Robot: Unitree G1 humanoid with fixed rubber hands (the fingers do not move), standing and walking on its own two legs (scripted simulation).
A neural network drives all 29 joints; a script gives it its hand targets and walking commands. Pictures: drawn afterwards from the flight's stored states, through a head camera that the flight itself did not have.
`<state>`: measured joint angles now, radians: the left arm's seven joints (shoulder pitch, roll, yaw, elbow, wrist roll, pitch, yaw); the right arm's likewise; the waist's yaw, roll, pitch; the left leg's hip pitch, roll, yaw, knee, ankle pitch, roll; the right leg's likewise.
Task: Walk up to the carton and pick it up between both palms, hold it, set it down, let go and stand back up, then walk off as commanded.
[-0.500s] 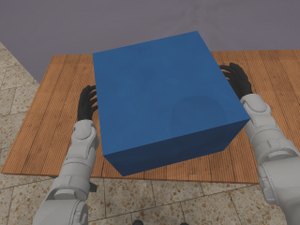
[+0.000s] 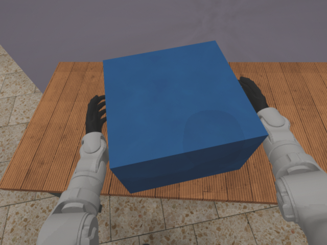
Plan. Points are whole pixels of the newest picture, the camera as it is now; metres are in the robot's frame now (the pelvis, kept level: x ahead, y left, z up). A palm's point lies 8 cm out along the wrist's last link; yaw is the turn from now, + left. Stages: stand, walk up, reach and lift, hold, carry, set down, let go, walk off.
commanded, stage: reach and lift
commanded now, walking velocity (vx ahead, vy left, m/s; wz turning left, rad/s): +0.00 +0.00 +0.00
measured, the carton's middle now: (173, 116) +0.43 +0.05 +0.01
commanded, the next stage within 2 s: none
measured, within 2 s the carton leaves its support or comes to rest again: leaves its support in 0.64 s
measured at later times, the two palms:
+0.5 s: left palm (86, 132) +0.34 +0.25 +0.04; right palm (248, 110) +0.45 -0.14 +0.05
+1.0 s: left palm (80, 126) +0.34 +0.25 +0.07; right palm (252, 110) +0.43 -0.14 +0.07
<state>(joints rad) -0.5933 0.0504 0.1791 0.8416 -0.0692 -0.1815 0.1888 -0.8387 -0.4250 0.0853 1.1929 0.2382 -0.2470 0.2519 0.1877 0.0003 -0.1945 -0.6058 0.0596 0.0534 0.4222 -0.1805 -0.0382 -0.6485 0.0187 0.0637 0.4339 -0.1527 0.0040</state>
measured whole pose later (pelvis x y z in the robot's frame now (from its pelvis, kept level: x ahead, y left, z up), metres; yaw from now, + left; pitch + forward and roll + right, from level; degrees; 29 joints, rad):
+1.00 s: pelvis -0.02 +0.00 +0.00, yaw +0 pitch +18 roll +0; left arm -0.61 0.11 0.18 0.85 -0.09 -0.09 0.17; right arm -0.75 -0.34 0.10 1.02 0.23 -0.13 0.07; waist 0.18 0.00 -0.24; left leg -0.57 0.06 0.05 0.41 -0.15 -0.04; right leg -0.60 0.02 0.06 0.40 -0.11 0.00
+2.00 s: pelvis -0.03 +0.00 +0.01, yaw +0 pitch +6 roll +0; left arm -0.65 0.19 0.17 0.68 -0.09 0.29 0.10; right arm -0.69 -0.28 0.00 0.73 0.23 0.27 -0.02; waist 0.07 0.00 -0.18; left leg -0.33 0.06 0.05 0.35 -0.13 -0.04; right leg -0.36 0.02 0.06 0.35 -0.10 0.01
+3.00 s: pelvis -0.03 +0.00 +0.01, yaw +0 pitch +4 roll +0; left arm -0.65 0.23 0.17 0.55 -0.09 0.48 0.07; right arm -0.68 -0.25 -0.04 0.61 0.23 0.43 -0.06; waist 0.03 0.00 -0.17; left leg -0.28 0.05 0.05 0.35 -0.13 -0.04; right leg -0.32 0.01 0.06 0.35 -0.10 0.01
